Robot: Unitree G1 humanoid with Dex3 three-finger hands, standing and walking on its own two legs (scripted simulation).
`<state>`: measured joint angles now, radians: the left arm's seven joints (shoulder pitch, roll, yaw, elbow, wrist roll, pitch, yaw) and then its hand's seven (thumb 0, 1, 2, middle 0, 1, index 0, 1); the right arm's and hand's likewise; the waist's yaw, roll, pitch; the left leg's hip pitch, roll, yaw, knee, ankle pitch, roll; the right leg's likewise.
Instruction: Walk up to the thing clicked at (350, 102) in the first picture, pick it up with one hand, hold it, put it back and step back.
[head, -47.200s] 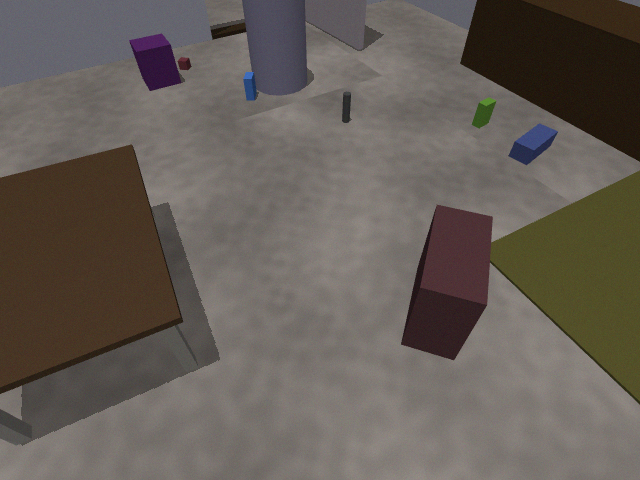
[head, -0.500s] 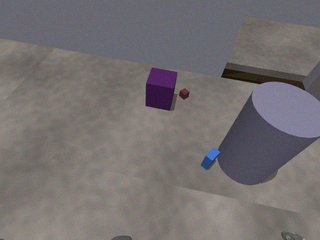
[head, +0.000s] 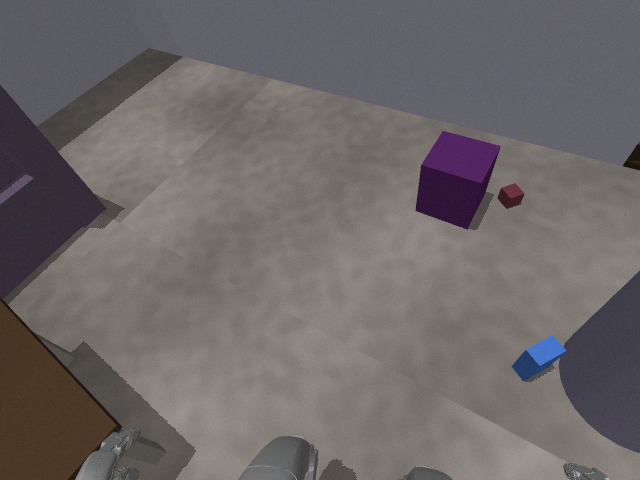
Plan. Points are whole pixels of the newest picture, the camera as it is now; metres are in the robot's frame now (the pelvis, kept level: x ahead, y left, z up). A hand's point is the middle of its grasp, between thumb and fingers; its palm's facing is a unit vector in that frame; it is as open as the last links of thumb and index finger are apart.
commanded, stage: walk up
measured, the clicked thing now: out of the picture -0.16 -0.55 -0.68
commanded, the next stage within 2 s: stand in 1.70 s
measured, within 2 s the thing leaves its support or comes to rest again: neither
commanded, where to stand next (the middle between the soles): +0.07 +0.04 m, yaw +20 degrees
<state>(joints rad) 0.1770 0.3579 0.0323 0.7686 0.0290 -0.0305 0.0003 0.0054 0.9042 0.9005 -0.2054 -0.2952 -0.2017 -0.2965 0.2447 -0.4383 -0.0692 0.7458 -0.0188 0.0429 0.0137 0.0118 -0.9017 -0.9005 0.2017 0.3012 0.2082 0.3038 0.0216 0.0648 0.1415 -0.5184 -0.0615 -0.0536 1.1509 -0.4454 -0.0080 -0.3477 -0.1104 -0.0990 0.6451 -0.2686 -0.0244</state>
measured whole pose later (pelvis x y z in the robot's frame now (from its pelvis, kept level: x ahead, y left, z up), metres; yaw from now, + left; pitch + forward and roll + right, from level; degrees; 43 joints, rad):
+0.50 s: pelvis +0.01 +0.02 -0.01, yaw +15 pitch -1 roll +0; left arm 0.22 0.41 0.05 0.86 0.01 0.02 -0.01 0.01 0.91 0.90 -0.20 -0.29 -0.20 -0.30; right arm 0.27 -0.42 -0.05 0.83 -0.02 -0.01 -0.01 0.01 -0.90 -0.90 0.20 0.30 0.21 0.30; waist 0.00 -0.04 0.10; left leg -0.35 -0.05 -0.03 0.69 -0.32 0.03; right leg -0.47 -0.09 -0.03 0.98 -0.48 -0.01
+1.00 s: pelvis +0.00 +0.03 -0.01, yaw +22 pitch -2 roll +1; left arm 0.22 0.42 0.05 0.92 0.02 0.02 -0.01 0.01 0.91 0.90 -0.20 -0.29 -0.20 -0.30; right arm 0.21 -0.39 -0.04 0.95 -0.02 -0.03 0.01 0.01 -0.90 -0.90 0.20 0.30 0.21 0.30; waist 0.02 -0.02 0.08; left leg -0.33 -0.03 0.00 0.69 -0.33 0.01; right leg -0.37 -0.11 -0.01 0.83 -0.51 -0.01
